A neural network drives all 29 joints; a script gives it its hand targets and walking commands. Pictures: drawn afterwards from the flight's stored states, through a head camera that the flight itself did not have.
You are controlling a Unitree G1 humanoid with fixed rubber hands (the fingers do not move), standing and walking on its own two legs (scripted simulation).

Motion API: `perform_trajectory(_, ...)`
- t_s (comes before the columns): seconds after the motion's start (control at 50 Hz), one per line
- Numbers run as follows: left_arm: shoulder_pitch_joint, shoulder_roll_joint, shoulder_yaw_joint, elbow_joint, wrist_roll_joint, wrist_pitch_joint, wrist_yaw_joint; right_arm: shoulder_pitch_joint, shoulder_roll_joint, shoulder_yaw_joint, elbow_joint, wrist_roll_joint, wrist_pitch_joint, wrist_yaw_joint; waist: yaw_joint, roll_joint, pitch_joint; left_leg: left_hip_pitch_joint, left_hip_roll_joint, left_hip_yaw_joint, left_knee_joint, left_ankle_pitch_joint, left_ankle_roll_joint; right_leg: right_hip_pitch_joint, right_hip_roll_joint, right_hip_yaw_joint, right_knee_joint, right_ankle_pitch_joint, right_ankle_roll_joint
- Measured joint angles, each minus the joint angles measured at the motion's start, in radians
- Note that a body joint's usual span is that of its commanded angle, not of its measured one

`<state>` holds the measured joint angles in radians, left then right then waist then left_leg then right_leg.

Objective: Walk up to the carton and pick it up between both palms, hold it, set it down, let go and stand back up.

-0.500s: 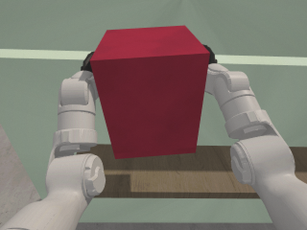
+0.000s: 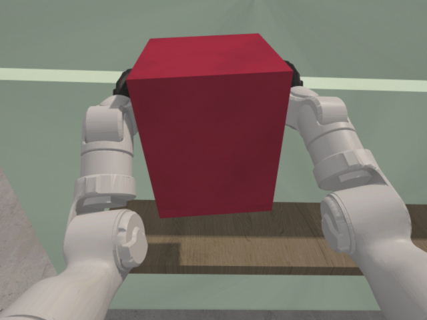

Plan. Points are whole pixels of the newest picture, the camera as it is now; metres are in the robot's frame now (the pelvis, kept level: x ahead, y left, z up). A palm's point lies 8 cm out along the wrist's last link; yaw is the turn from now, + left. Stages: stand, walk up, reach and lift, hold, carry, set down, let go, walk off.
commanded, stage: hold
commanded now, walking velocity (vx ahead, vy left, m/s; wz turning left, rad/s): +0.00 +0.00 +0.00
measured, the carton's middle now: (210, 123) +0.36 +0.01 +0.27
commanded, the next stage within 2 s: none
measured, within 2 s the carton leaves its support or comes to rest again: neither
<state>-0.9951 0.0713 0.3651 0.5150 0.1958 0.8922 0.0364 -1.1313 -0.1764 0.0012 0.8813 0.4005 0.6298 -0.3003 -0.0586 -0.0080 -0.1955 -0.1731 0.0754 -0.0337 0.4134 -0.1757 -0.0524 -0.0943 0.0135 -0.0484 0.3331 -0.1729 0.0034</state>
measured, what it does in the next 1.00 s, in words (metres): stands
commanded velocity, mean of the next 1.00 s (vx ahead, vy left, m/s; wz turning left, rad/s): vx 0.00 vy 0.00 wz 0.00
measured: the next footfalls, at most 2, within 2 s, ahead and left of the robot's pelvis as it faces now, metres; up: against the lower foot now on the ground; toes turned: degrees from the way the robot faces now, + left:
none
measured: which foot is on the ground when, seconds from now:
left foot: down 0.00-1.00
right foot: down 0.00-1.00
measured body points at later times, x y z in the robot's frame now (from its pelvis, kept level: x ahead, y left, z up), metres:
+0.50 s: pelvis +0.01 +0.00 +0.00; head -0.10 +0.02 +0.44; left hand +0.39 +0.16 +0.29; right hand +0.39 -0.14 +0.30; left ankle +0.03 +0.15 -0.74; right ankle +0.01 -0.12 -0.74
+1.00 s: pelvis +0.00 +0.00 +0.00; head -0.09 +0.02 +0.44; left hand +0.39 +0.16 +0.29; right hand +0.39 -0.13 +0.31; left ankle +0.03 +0.15 -0.74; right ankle +0.01 -0.12 -0.74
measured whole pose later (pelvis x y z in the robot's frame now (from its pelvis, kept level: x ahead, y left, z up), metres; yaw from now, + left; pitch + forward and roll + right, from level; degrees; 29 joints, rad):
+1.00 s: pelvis +0.00 +0.00 +0.00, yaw +0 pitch -3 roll -2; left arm -0.97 0.08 0.34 0.47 0.18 0.90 0.04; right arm -1.10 -0.18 0.03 0.84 0.42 0.65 -0.31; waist -0.06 -0.02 -0.19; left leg -0.18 0.08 -0.04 0.42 -0.18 -0.06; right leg -0.09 0.02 -0.05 0.32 -0.17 0.00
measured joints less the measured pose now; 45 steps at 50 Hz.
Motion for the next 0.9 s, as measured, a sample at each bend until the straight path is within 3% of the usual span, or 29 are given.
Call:
perform_trajectory(0.08,-0.011,0.004,0.004,0.027,0.004,-0.003,-0.004,-0.011,0.001,-0.005,0.026,-0.005,0.001,0.003,0.001,-0.003,0.001,-0.001,-0.001,0.000,-0.003,0.003,0.000,-0.002,-0.001,0.000,0.000,0.000,0.000)
perform_trajectory(0.18,0.004,0.014,-0.037,0.004,-0.016,-0.007,0.004,-0.002,-0.006,0.004,0.003,0.005,-0.004,0.003,-0.002,0.001,-0.008,-0.021,-0.001,-0.008,0.003,0.002,-0.003,-0.014,0.000,-0.007,-0.004,0.003,-0.001)
perform_trajectory(0.6,0.047,-0.004,-0.040,-0.058,-0.013,0.006,0.012,0.035,-0.009,0.027,-0.045,0.022,0.007,0.000,-0.006,0.010,-0.004,-0.001,0.001,-0.008,0.004,-0.009,-0.004,0.008,0.002,-0.006,-0.010,-0.005,-0.001)
perform_trajectory(0.9,0.023,0.003,-0.014,-0.023,-0.006,0.010,-0.001,0.022,0.004,0.009,-0.023,0.009,0.018,-0.006,-0.007,-0.001,0.007,0.007,-0.002,-0.008,0.002,-0.008,-0.002,0.013,0.000,-0.005,-0.004,-0.008,-0.001)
